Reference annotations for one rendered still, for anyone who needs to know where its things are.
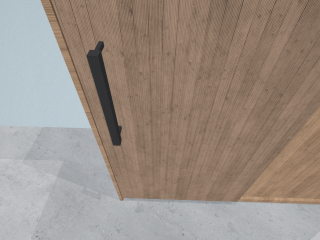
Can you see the wardrobe door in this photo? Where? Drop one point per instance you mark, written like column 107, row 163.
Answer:
column 207, row 92
column 295, row 172

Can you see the handle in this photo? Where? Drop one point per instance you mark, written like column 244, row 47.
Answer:
column 97, row 67

